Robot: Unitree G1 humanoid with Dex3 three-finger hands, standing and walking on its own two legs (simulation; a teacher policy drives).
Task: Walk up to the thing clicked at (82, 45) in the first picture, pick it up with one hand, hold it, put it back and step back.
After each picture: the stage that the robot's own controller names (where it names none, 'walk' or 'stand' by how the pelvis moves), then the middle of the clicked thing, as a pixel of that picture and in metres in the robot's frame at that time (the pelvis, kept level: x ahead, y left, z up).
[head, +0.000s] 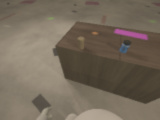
stand; (81, 43) +0.72 +0.13 +0.01
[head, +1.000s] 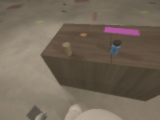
walk; (67, 49) +0.59 +0.26 +0.02
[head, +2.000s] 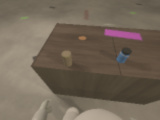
stand; (67, 58) +0.44 +0.20 +0.04
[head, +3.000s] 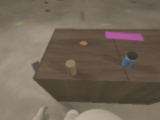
stand; (71, 68) +0.37 +0.15 +0.03
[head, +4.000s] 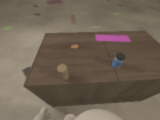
stand; (63, 72) +0.34 +0.21 +0.02
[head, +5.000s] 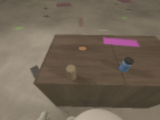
stand; (71, 72) +0.36 +0.15 +0.01
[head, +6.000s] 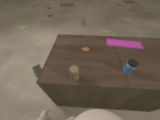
stand; (74, 73) +0.35 +0.13 +0.01
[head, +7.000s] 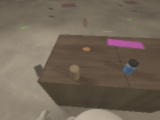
stand; (74, 72) +0.36 +0.13 +0.01
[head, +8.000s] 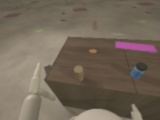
rise first; (79, 73) +0.36 +0.13 +0.01
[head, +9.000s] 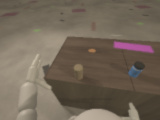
go down; (78, 72) +0.38 +0.12 +0.02
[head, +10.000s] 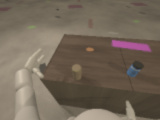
go down; (76, 72) +0.37 +0.12 +0.02
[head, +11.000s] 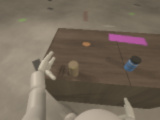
close in; (73, 69) +0.37 +0.12 +0.03
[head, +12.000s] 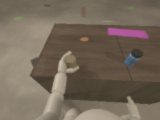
close; (71, 64) +0.39 +0.14 +0.06
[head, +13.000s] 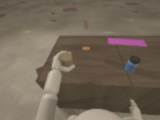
lift; (67, 62) +0.35 +0.16 +0.16
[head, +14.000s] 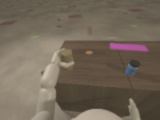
lift; (67, 60) +0.34 +0.16 +0.20
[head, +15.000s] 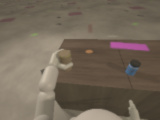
hold; (65, 61) +0.33 +0.17 +0.20
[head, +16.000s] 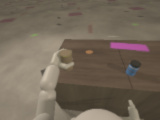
hold; (66, 60) +0.33 +0.16 +0.20
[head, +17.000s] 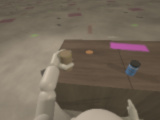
hold; (66, 61) +0.33 +0.16 +0.19
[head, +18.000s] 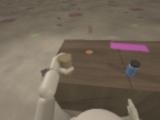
crouch; (66, 65) +0.31 +0.16 +0.19
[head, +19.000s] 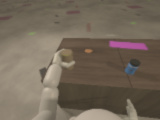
crouch; (67, 59) +0.35 +0.16 +0.18
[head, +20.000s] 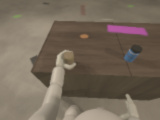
lower; (69, 61) +0.41 +0.15 +0.07
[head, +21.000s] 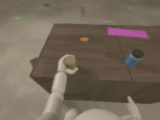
lower; (71, 65) +0.38 +0.14 +0.07
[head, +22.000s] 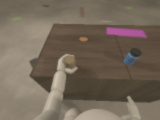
lower; (70, 65) +0.38 +0.14 +0.06
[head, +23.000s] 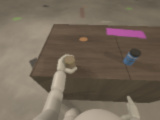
lower; (70, 65) +0.38 +0.14 +0.06
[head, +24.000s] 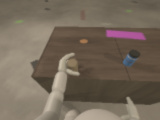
withdraw; (73, 67) +0.37 +0.12 +0.06
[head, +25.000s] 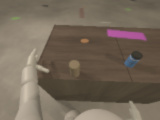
sink last; (74, 69) +0.36 +0.11 +0.05
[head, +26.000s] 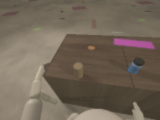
stand; (78, 70) +0.38 +0.13 +0.03
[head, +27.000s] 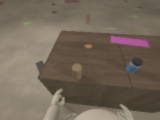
stand; (77, 72) +0.36 +0.12 +0.02
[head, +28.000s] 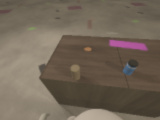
stand; (75, 72) +0.37 +0.13 +0.01
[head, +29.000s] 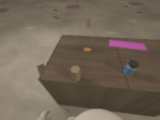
stand; (75, 73) +0.36 +0.13 +0.01
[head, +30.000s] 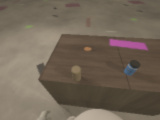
stand; (76, 73) +0.35 +0.12 +0.01
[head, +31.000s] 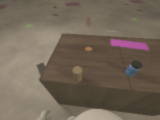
stand; (77, 74) +0.35 +0.11 +0.01
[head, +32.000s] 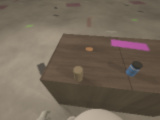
stand; (78, 74) +0.35 +0.11 +0.01
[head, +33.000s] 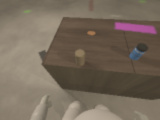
walk; (80, 58) +0.43 +0.11 +0.04
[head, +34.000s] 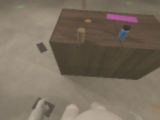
walk; (81, 35) +0.70 +0.14 +0.03
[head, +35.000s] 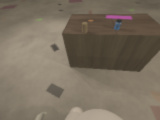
stand; (84, 27) +1.01 +0.17 +0.03
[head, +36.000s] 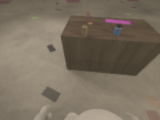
stand; (84, 31) +0.96 +0.13 +0.02
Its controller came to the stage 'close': yes
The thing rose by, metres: 0.21
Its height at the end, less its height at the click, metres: +0.00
